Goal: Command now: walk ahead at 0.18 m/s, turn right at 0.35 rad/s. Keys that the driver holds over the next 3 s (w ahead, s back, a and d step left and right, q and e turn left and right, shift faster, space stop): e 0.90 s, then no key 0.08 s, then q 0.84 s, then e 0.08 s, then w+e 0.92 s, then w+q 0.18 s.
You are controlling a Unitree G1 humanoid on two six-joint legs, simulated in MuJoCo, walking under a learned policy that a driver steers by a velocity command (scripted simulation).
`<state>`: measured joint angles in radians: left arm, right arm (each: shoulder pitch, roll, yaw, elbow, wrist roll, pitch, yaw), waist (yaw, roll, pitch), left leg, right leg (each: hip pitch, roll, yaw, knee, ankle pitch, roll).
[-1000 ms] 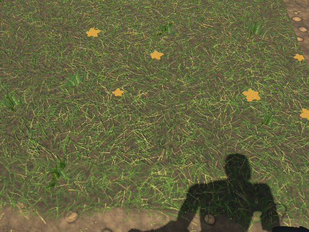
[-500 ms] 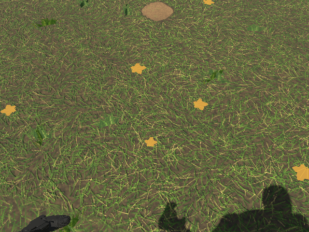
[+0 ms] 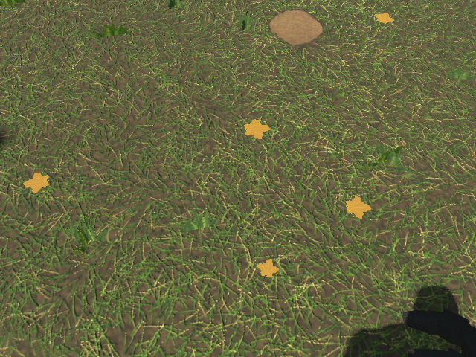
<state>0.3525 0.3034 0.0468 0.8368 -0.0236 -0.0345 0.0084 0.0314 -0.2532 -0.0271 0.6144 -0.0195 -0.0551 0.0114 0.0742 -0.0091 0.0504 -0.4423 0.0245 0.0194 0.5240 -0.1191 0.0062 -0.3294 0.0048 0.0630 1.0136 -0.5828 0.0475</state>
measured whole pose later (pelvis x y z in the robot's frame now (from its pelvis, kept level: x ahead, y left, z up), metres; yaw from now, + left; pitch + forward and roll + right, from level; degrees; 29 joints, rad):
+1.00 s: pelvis +0.08 -0.01 +0.01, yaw -34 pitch +1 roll +0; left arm 0.20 0.37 0.10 0.64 -0.02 0.06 0.03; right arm 0.14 -0.27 -0.07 0.76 -0.01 0.00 -0.02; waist -0.01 -0.05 0.05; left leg -0.23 0.01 0.00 0.44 -0.23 0.01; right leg -0.51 0.08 0.13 1.11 -0.44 0.07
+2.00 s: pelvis +0.08 -0.01 +0.01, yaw -11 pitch +0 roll -1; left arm 0.19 0.30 0.07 0.74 -0.01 -0.01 0.01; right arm 0.15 -0.29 -0.03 0.69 -0.01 0.03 -0.01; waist 0.00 -0.01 0.02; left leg -0.24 -0.11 -0.15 0.51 -0.26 0.07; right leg -0.27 -0.01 0.04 0.57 -0.29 0.06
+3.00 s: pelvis +0.47 -0.20 +0.00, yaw -38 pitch +1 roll +0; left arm 0.14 0.28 0.04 0.63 0.00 -0.06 -0.04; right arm 0.32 -0.31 -0.04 0.81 0.04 -0.08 0.01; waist -0.03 0.01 0.08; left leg -0.33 0.06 -0.02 1.22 -0.41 0.02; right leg -0.40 0.05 -0.07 0.56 -0.16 -0.09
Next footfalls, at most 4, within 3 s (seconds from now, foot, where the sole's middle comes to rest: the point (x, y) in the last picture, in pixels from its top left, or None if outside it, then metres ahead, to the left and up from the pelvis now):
0.34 right None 0.10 -0.14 -0.77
0.82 left None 0.17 0.07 -0.77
1.16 right None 0.02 -0.15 -0.77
1.48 left None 0.13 0.07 -0.77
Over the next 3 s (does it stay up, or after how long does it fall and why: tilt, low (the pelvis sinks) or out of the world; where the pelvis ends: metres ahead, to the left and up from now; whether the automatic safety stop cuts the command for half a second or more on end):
stays up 0.47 -0.20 0.00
